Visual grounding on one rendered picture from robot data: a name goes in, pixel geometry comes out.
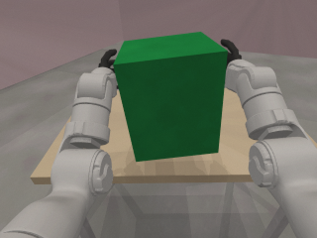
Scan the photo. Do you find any robot left forearm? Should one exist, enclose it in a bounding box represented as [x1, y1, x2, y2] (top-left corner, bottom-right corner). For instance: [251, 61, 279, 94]
[51, 66, 117, 187]

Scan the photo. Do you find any table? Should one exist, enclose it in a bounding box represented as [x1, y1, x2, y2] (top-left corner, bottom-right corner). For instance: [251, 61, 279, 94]
[30, 88, 317, 238]

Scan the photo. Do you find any left robot hand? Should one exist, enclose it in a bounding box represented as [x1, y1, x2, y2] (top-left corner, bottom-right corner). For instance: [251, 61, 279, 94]
[98, 49, 119, 89]

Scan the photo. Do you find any robot right forearm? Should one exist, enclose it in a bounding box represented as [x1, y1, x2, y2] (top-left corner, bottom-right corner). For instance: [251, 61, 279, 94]
[225, 59, 317, 150]

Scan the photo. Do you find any right robot hand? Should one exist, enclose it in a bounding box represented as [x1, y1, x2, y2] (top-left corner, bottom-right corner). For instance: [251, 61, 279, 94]
[220, 39, 242, 68]

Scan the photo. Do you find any right robot upper arm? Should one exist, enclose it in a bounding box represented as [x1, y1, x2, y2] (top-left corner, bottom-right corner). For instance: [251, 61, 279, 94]
[248, 136, 317, 238]

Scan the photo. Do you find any left robot upper arm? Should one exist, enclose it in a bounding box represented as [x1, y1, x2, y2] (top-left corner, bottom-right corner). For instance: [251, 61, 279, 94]
[0, 149, 113, 238]

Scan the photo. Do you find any carton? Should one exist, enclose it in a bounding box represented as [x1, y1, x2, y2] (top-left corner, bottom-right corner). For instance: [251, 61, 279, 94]
[113, 32, 228, 162]

